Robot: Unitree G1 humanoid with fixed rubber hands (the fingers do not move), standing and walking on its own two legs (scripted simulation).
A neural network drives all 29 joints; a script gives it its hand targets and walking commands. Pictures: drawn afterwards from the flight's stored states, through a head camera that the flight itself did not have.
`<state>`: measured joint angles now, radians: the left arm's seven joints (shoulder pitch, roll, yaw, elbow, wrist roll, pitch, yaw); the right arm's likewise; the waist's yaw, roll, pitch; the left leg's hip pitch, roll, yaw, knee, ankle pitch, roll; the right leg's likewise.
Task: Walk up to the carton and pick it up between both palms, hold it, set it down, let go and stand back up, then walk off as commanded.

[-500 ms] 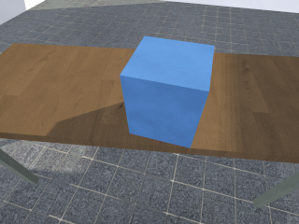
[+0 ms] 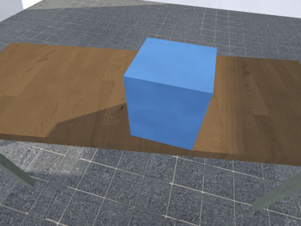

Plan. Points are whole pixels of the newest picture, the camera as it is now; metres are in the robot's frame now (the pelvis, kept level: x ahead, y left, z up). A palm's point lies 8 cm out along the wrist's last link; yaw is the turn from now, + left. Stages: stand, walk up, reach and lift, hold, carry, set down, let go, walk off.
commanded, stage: walk up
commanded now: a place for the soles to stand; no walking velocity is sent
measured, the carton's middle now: (170, 95) +0.49 -0.05 +0.08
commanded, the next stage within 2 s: reach and lift in 0.48 s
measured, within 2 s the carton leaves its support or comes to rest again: neither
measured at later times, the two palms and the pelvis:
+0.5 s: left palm out of the picture +0.08 +0.31 -0.10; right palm out of the picture +0.06 -0.32 -0.10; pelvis +0.00 +0.00 +0.00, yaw +0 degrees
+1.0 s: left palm (48, 218) +0.17 +0.28 -0.06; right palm (278, 223) +0.16 -0.30 -0.05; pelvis +0.01 +0.00 +0.01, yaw +1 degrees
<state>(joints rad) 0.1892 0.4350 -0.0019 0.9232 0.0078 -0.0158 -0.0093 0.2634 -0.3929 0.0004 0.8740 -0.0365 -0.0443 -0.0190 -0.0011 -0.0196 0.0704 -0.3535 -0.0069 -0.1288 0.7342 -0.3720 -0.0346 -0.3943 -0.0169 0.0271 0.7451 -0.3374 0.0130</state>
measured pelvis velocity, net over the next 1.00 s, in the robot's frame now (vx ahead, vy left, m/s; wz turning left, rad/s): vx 0.01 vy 0.00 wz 0.01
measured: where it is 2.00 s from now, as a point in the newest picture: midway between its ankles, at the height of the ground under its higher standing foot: outside the picture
